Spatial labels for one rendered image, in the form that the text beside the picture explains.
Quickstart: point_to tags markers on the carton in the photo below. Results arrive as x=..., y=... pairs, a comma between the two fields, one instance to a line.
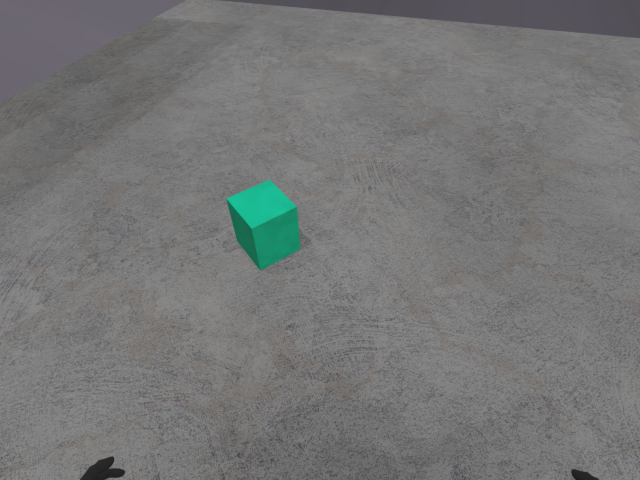
x=265, y=222

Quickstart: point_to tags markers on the robot left hand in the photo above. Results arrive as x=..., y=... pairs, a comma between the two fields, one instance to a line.
x=100, y=470

